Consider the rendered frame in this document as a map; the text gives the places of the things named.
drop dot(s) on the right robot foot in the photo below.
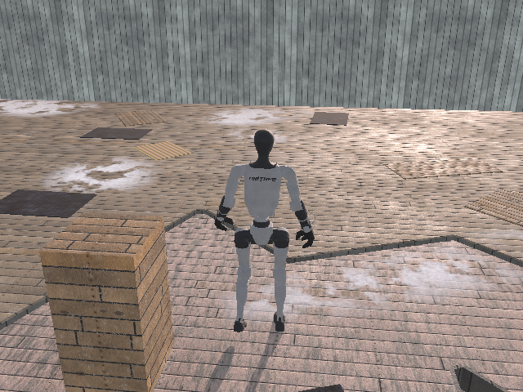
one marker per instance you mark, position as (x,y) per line
(279,325)

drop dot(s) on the left robot hand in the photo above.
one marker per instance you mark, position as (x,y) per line
(222,227)

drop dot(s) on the robot left shin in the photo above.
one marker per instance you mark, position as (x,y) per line
(241,295)

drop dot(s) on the robot right upper arm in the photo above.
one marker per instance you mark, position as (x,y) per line
(293,189)

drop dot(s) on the robot right forearm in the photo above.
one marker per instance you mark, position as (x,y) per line
(303,219)

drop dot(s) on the robot left upper arm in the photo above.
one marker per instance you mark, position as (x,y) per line
(237,171)

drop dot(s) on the robot left forearm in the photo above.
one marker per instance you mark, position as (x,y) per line
(222,211)

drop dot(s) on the right robot hand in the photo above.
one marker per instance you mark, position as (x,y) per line
(310,236)

